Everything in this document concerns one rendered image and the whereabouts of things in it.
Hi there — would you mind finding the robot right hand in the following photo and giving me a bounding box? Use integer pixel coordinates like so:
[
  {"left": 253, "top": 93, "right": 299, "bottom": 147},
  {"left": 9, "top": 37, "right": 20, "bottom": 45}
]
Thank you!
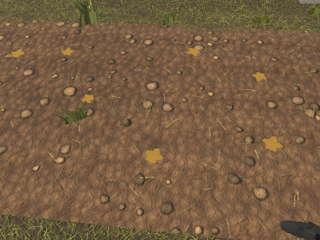
[{"left": 280, "top": 220, "right": 320, "bottom": 240}]

